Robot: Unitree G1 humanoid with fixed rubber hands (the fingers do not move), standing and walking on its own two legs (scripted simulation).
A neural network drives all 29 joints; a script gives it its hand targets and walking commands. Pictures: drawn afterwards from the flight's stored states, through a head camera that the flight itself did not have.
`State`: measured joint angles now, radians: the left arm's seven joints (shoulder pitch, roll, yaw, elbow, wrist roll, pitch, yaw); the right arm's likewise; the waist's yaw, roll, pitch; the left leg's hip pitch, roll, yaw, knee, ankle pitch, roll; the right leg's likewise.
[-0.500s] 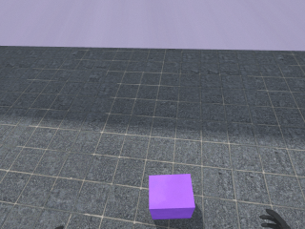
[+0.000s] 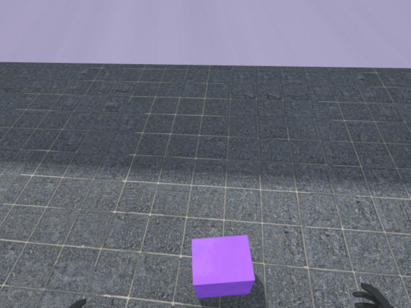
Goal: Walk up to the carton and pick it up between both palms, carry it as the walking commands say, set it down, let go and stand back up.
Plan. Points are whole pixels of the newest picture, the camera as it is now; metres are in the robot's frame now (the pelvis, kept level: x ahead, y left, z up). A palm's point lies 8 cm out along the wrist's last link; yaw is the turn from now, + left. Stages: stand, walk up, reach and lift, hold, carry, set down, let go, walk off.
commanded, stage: walk up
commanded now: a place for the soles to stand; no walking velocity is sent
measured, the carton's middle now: (221, 268) +0.36 -0.01 -0.64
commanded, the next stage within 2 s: stand in 1.44 s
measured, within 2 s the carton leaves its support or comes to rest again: neither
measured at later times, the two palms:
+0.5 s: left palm out of the picture +0.12 +0.32 -0.11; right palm out of the picture +0.12 -0.31 -0.11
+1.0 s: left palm (64, 305) +0.16 +0.33 -0.11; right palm out of the picture +0.09 -0.29 -0.12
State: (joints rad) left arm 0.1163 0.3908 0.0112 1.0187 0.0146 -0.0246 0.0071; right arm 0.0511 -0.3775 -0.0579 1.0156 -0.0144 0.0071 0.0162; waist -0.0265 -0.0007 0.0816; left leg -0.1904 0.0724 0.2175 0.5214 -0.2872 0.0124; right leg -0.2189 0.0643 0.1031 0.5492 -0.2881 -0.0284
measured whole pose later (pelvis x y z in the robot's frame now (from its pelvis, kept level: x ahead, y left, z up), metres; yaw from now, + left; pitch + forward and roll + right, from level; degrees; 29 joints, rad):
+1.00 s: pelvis +0.02 +0.02 -0.01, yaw -6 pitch -3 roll -1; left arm 0.11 0.41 0.01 0.99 0.00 -0.02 0.03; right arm 0.08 -0.36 -0.04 0.98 0.00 -0.01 0.00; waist -0.02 0.01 0.13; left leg -0.18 0.02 0.13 0.63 -0.40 0.05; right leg -0.25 0.08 0.10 0.68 -0.33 -0.01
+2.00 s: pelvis +0.00 +0.00 +0.01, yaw -5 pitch -3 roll +0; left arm 0.06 0.35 0.02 1.11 0.01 -0.02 0.00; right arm 0.10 -0.36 -0.02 1.08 0.00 -0.02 0.00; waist -0.02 0.00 0.06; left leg -0.09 0.02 0.11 0.34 -0.20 0.01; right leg -0.12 0.07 0.06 0.33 -0.16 -0.05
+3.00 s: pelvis -0.05 +0.02 -0.08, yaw -2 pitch +19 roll +1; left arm -0.34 0.21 0.16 0.64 -0.05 0.19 0.02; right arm -0.34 -0.34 -0.12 0.65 0.09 0.17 0.08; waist -0.02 0.00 0.05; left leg -0.97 -0.02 0.08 1.07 -0.42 0.05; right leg -1.00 0.01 0.01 1.09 -0.42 -0.02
